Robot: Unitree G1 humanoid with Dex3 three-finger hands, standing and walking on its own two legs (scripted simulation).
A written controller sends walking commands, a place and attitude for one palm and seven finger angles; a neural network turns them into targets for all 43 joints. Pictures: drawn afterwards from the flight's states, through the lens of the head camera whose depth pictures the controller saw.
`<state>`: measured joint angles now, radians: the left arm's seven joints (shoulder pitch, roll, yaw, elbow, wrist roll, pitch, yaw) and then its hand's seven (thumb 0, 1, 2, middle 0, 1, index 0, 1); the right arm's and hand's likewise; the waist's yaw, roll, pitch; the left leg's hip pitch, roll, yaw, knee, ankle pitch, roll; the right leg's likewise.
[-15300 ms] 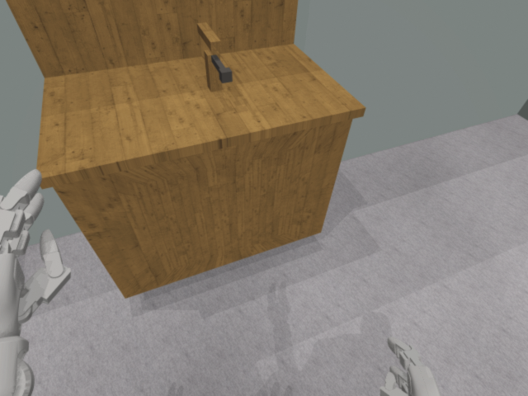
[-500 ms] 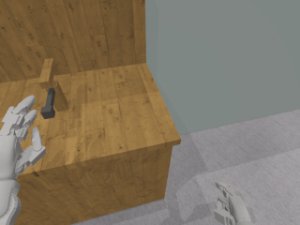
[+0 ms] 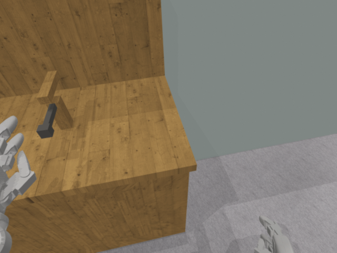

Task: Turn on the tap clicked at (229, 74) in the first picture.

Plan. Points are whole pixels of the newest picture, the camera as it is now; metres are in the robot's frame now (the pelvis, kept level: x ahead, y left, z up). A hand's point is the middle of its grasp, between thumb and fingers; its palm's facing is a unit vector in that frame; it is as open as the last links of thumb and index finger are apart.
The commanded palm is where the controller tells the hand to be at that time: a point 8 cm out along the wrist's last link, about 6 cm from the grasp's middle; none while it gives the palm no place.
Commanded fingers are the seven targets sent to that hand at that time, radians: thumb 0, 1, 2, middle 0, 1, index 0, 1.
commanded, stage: turn the palm inward beside the body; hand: left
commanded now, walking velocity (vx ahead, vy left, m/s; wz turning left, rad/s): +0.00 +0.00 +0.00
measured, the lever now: (45, 130) +0.37 +0.37 +0.10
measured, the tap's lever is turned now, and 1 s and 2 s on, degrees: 0 0 0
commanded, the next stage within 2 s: reach beside the lever's end, fingers flat in 1.40 s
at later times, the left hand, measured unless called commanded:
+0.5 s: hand (27, 196) +0.17 +0.26 +0.16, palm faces +0.46 -0.87 -0.18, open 7.4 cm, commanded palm +0.12 +0.30 +0.17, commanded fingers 0.00 0.90 0.90 -0.20 -0.30 -0.20 -0.30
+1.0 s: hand (31, 206) +0.15 +0.25 +0.15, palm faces +0.48 -0.87 -0.12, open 7.4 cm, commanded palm +0.10 +0.29 +0.16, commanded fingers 0.00 0.90 0.90 -0.20 -0.30 -0.20 -0.30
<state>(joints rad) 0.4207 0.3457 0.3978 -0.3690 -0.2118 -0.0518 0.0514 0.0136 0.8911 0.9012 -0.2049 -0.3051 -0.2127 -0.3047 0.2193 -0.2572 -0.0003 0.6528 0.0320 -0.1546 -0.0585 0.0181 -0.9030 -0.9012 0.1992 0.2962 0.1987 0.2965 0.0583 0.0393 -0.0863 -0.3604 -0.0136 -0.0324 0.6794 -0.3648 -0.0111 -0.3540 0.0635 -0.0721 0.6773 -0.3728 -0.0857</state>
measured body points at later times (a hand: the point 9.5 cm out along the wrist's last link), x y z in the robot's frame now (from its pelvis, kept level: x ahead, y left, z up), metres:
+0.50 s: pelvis -0.02 +0.02 +0.00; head -0.04 +0.00 +0.45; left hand +0.14 +0.31 +0.17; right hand +0.19 -0.19 -0.07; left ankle -0.01 +0.13 -0.72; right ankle -0.01 -0.05 -0.72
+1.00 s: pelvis -0.02 +0.02 +0.00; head -0.05 -0.01 +0.45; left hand +0.12 +0.29 +0.16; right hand +0.18 -0.19 -0.07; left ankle -0.01 +0.13 -0.72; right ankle -0.01 -0.05 -0.72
